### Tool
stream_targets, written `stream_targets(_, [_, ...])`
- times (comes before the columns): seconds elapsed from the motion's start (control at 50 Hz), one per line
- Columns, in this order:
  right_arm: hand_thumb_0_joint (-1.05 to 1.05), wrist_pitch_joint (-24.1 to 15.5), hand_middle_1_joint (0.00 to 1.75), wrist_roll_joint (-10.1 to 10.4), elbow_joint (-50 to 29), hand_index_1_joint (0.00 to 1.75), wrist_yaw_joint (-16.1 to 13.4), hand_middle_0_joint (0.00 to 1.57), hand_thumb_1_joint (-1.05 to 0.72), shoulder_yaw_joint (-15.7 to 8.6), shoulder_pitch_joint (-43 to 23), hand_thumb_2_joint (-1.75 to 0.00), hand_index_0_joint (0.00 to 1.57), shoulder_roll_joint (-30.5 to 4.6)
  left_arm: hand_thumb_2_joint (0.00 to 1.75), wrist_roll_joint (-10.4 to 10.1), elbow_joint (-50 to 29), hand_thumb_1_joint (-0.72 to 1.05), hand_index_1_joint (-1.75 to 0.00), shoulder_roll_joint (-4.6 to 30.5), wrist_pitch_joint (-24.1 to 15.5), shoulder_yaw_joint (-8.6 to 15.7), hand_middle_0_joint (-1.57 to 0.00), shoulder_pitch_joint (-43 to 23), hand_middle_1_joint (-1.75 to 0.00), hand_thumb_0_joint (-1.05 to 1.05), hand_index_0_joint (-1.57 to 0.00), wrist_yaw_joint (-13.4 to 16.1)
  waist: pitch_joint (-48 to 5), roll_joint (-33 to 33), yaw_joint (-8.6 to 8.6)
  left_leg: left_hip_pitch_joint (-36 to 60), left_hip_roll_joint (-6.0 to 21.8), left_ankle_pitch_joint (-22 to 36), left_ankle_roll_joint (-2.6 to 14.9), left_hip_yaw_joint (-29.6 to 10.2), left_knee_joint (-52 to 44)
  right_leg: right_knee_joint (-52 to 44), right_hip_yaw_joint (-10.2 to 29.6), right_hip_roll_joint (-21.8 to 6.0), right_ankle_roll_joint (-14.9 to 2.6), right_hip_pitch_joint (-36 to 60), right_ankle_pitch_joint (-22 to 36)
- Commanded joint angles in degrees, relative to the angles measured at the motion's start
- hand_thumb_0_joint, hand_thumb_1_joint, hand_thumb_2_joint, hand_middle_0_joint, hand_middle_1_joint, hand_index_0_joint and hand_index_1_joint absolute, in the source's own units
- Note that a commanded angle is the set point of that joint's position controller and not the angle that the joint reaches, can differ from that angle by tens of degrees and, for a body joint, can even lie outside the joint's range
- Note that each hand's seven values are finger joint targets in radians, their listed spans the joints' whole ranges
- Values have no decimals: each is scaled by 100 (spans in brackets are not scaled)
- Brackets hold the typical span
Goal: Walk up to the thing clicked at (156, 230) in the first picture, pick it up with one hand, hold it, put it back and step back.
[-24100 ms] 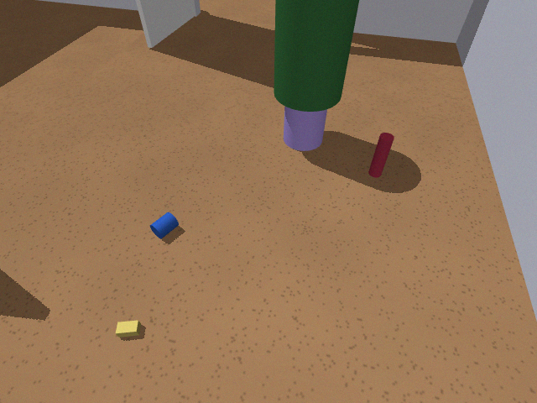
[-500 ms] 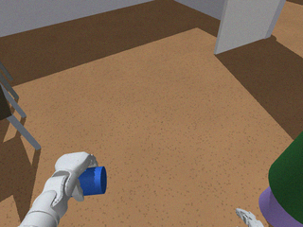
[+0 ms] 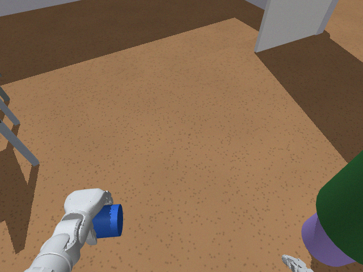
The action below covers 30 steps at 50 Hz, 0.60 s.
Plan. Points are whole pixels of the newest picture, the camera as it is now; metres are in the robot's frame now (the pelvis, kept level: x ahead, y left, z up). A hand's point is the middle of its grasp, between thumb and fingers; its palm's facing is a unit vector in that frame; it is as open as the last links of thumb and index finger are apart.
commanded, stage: crouch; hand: left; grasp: from above
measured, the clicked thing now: (100, 221) +0.30 +0.21 -0.12
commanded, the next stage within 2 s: lower in 1.48 s
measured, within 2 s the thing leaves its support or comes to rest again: neither
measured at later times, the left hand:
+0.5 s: hand (111, 229) +0.34 +0.24 -0.33, palm faces -0.44 +0.01 -0.90, open 10.3 cm
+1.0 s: hand (118, 238) +0.35 +0.26 -0.49, palm faces -0.45 -0.04 -0.89, open 10.4 cm
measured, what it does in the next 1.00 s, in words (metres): lowers itself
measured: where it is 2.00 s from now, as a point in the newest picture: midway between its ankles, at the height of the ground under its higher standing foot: outside the picture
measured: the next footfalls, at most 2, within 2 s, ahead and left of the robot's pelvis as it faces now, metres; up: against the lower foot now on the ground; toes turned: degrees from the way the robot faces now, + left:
none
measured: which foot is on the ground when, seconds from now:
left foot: down 0.00-1.00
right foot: down 0.00-1.00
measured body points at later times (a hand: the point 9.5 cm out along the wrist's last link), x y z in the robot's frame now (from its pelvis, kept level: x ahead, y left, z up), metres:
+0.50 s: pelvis -0.05 +0.00 -0.19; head +0.11 +0.02 +0.23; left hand +0.35 +0.24 -0.28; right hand -0.01 -0.28 -0.32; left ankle +0.02 +0.11 -0.73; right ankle +0.00 -0.13 -0.73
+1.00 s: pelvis -0.06 +0.00 -0.32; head +0.16 +0.04 +0.07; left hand +0.37 +0.26 -0.44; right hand +0.01 -0.28 -0.44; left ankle +0.02 +0.11 -0.73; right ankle +0.00 -0.13 -0.73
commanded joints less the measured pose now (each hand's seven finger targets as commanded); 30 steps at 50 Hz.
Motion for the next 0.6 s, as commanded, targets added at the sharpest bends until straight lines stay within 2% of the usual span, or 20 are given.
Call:
stream_targets(0.0, [0, -177, 30, -134, -337, 30, 9, 20, -88, -371, 329, -89, 20, -907, 63, 258, -418, 79, -33, 1106, -148, 547, -123, -2204, -29, 0, -120, 734, -1709, 16, -200, 348, -41, 1136, -40, 22, 671, 381, -132, 117, -181, -836, 988])
stream_targets(0.06, [0, -258, 30, -230, -299, 30, 70, 20, -88, -436, 519, -89, 20, -934, 64, 478, -82, 78, -37, 1054, -289, 574, -121, -2555, -34, 0, -118, 1015, -2122, 132, -310, -376, -18, 891, -36, -17, 1536, 1202, -155, 129, -221, -1797, 710])
stream_targets(0.1, [0, -309, 30, -283, -282, 30, 101, 20, -88, -473, 597, -89, 20, -977, 62, 563, 78, 76, -38, 1179, -342, 771, -117, -2702, -36, 0, -116, 1262, -2473, 345, -277, -811, 0, 814, -37, -38, 2072, 1756, -185, 149, -252, -2399, 569])
stream_targets(0.12, [0, -332, 30, -306, -279, 30, 108, 20, -88, -475, 611, -89, 20, -966, 61, 616, 285, 74, -37, 1079, -329, 759, -116, -2680, -34, 0, -114, 1361, -2576, 348, -298, -1069, -3, 763, -31, -64, 2283, 2015, -223, 165, -257, -2615, 533])
stream_targets(0.18, [0, -405, 30, -376, -242, 30, 70, 20, -88, -514, 688, -89, 20, -1040, 62, 724, 404, 77, -38, 1336, -342, 951, -118, -3108, -36, 0, -116, 1635, -3098, 563, -287, -1734, -6, 536, -34, -114, 2919, 2721, -270, 201, -282, -3359, 339])
stream_targets(0.2, [0, -424, 30, -394, -229, 30, 56, 20, -88, -512, 694, -89, 20, -1072, 63, 719, 628, 78, -37, 1466, -321, 1088, -119, -2995, -34, 0, -117, 1679, -3201, 565, -287, -1966, 5, 445, -21, -147, 3109, 2947, -304, 205, -291, -3602, 247])
stream_targets(0.24, [0, -481, 30, -422, -200, 30, 25, 20, -88, -522, 748, -89, 20, -1060, 67, 701, 807, 78, -38, 1300, -307, 957, -121, -3158, -34, 0, -118, 1714, -3349, 365, -389, -2651, -13, 95, 39, -190, 3530, 3340, -328, 204, -283, -4024, 42])
stream_targets(0.26, [0, -502, 30, -434, -181, 30, 13, 20, -88, -538, 781, -89, 20, -1087, 68, 688, 755, 77, -38, 1475, -298, 1069, -121, -3302, -34, 0, -117, 1731, -3579, 405, -366, -2861, -15, 51, 54, -164, 3757, 3525, -306, 192, -280, -4185, 11])
stream_targets(0.3, [0, -556, 30, -454, -208, 30, -7, 20, -88, -527, 792, -89, 20, -1097, 68, 625, 680, 76, -42, 1552, -280, 1072, -118, -3539, -39, 0, -115, 1738, -3931, 658, -399, -3092, -25, -219, 41, -183, 4034, 3863, -316, 169, -289, -4526, -186])
stream_targets(0.34, [0, -583, 30, -491, -149, 30, -12, 20, -88, -540, 796, -89, 20, -1169, 72, 601, 1039, 75, -45, 1653, -209, 1199, -117, -3359, -41, 0, -114, 1737, -3919, 500, -401, -3437, 10, -399, 17, -294, 4248, 4184, -377, 158, -296, -4972, -412])
stream_targets(0.36, [0, -606, 30, -508, -162, 30, -18, 20, -88, -522, 765, -89, 20, -1164, 71, 588, 944, 74, -46, 1792, -231, 1245, -116, -3616, -43, 0, -114, 1726, -3990, 640, -434, -3648, -3, -624, 2, -319, 4338, 4341, -385, 151, -308, -5164, -593])
stream_targets(0.38, [0, -626, 30, -531, -155, 30, -10, 20, -88, -510, 781, -89, 20, -1157, 73, 585, 1144, 74, -46, 1775, -222, 1253, -117, -3501, -43, 0, -114, 1692, -4011, 589, -446, -3781, -5, -726, 16, -334, 4460, 4451, -401, 147, -302, -5290, -680])
stream_targets(0.4, [0, -637, 30, -538, -161, 30, -9, 20, -88, -503, 758, -89, 20, -1157, 75, 597, 1109, 74, -46, 1923, -241, 1324, -118, -3564, -42, 0, -115, 1683, -4101, 569, -425, -3953, -14, -870, 31, -340, 4593, 4584, -419, 149, -309, -5455, -816])
stream_targets(0.48, [0, -725, 30, -591, -153, 30, 44, 20, -88, -444, 772, -90, 20, -1143, 76, 620, 1007, 73, -48, 2191, -375, 1438, -117, -3994, -45, 0, -113, 1648, -4379, 606, -523, -4735, -70, -1443, 91, -272, 5162, 4995, -410, 139, -297, -5891, -1249])
stream_targets(0.5, [0, -752, 30, -609, -125, 30, 53, 20, -88, -423, 758, -89, 20, -1175, 76, 646, 1097, 72, -47, 2253, -415, 1491, -116, -3992, -44, 0, -113, 1651, -4318, 639, -567, -4781, -64, -1582, 65, -358, 5229, 5141, -441, 124, -305, -6169, -1396])
stream_targets(0.52, [0, -767, 30, -616, -132, 30, 69, 20, -88, -423, 741, -89, 20, -1175, 74, 625, 1125, 72, -47, 2298, -462, 1545, -115, -3921, -44, 0, -112, 1652, -4335, 693, -529, -4864, -67, -1719, 52, -390, 5288, 5254, -474, 128, -314, -6324, -1534])
stream_targets(0.56, [0, -807, 30, -660, -50, 30, 103, 20, -88, -397, 776, -89, 20, -1175, 76, 656, 969, 72, -47, 2316, -564, 1542, -115, -4240, -44, 0, -113, 1681, -4645, 724, -640, -4943, -67, -1623, 76, -418, 5614, 5485, -505, 129, -300, -6564, -1449])
stream_targets(0.58, [0, -836, 30, -672, -3, 30, 130, 20, -88, -381, 814, -89, 20, -1197, 74, 684, 1093, 74, -47, 2388, -594, 1598, -116, -4122, -45, 0, -114, 1691, -4716, 705, -626, -4945, -59, -1473, 71, -447, 5745, 5619, -531, 125, -300, -6669, -1358])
